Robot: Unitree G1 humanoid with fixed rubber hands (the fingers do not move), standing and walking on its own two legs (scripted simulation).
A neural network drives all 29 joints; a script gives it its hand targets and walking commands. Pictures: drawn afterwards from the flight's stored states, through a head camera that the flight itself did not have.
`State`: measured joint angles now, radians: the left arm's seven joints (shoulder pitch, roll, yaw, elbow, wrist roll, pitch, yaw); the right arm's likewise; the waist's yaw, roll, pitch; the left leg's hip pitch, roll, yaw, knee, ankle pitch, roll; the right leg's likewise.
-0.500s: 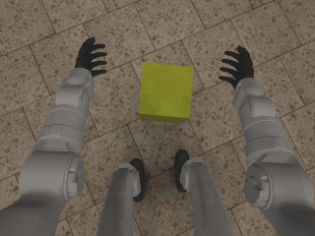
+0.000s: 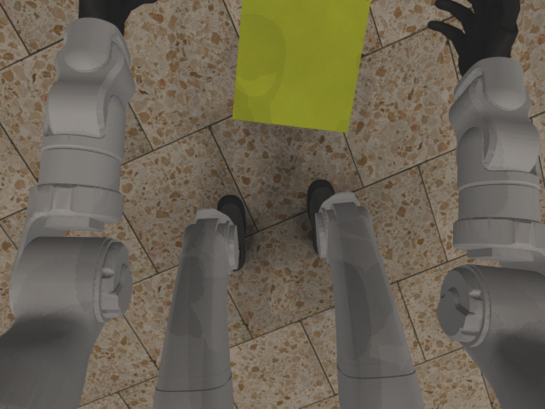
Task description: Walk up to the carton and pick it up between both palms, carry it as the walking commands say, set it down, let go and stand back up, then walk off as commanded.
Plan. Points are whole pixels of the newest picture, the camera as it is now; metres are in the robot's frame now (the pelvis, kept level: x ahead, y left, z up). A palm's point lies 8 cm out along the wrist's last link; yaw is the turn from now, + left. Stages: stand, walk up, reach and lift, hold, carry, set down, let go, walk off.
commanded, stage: reach and lift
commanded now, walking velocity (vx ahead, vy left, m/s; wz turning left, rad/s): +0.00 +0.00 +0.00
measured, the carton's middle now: (291, 71) +0.49 -0.08 -0.50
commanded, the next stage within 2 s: none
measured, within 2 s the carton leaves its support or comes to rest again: neither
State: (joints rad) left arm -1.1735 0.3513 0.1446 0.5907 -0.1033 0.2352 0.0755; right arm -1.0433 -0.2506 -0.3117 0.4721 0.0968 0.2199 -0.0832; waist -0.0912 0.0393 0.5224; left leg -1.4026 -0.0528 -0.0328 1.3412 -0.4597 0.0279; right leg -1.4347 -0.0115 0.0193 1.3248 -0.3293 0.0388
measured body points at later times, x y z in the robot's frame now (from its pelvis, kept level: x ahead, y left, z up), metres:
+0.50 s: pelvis -0.08 -0.01 -0.18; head +0.29 -0.03 +0.08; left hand +0.53 +0.14 -0.30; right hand +0.48 -0.23 -0.31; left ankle +0.07 +0.10 -0.59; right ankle +0.09 -0.15 -0.59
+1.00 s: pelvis -0.03 -0.02 -0.26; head +0.35 -0.02 -0.03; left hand +0.53 +0.13 -0.46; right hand +0.49 -0.25 -0.44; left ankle +0.07 +0.10 -0.59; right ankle +0.09 -0.15 -0.59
